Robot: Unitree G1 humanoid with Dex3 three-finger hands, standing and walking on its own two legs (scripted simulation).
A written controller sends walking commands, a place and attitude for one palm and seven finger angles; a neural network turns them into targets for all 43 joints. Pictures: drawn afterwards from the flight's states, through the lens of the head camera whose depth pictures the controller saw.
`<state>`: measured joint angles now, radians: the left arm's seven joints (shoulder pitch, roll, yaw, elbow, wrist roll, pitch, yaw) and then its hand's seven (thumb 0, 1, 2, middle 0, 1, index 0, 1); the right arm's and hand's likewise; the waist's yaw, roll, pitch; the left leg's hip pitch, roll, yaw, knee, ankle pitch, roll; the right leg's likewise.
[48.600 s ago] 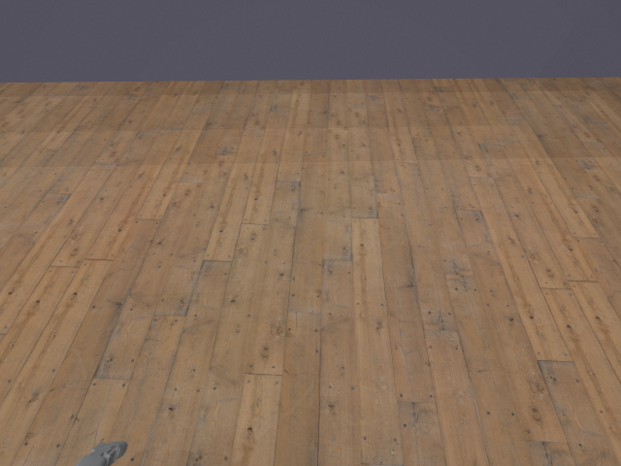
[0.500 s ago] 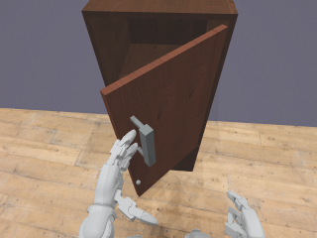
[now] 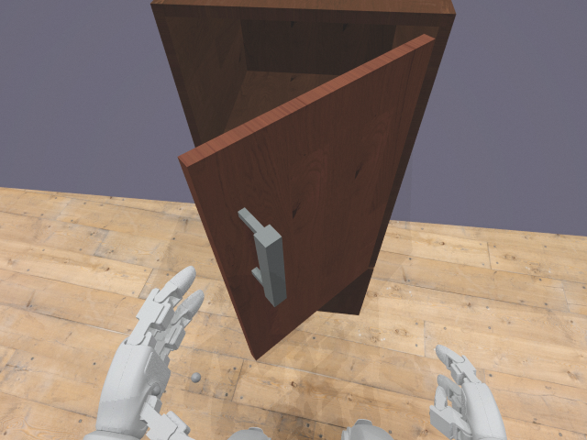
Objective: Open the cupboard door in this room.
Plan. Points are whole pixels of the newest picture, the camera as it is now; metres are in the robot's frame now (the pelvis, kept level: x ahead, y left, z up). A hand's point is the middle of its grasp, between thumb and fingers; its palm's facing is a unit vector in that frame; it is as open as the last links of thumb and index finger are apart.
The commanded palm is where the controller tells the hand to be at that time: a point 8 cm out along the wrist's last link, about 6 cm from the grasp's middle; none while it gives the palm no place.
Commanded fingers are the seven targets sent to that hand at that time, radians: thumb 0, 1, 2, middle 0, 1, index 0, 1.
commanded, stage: slide the hand sideways off the handle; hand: left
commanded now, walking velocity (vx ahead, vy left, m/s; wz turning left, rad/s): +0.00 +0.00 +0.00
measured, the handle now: (262, 259) +0.33 +0.07 +0.08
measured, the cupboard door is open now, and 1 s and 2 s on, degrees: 47 47 47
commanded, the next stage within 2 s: draw the hand back to the body in 0.08 s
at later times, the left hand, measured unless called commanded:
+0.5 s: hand (142, 362) +0.19 +0.16 +0.12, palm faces -0.04 -1.00 -0.07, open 16.4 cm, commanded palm +0.15 +0.22 +0.13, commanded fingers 0.00 -0.50 0.30 -0.15 -0.30 -0.15 -0.30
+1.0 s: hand (48, 328) +0.20 +0.23 +0.17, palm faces +0.27 -0.89 -0.38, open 13.7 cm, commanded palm +0.15 +0.28 +0.20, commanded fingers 0.00 0.27 0.63 -0.18 -0.30 -0.18 -0.30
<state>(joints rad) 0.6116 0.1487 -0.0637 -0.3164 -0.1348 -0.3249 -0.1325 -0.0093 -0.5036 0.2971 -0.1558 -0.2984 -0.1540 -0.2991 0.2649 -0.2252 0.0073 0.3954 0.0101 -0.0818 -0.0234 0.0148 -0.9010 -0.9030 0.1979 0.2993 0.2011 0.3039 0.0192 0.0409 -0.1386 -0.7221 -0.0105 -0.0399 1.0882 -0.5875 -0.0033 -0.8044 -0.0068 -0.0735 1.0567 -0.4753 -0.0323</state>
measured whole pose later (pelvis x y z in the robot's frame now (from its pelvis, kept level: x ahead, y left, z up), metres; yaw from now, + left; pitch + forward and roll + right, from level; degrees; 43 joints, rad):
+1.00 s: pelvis +0.02 +0.03 +0.06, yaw +0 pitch +2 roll -1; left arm 0.60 0.30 0.13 -0.48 -0.03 -0.03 0.11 0.00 -0.06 0.49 -0.17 -0.30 -0.17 -0.30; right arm 0.28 -0.22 0.06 0.51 0.01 -0.14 -0.10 0.02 -0.90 -0.90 0.20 0.30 0.20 0.30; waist 0.05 0.07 -0.07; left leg -0.29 -0.02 -0.02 0.70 -0.44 0.03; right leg -0.36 -0.01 -0.05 0.66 -0.33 0.01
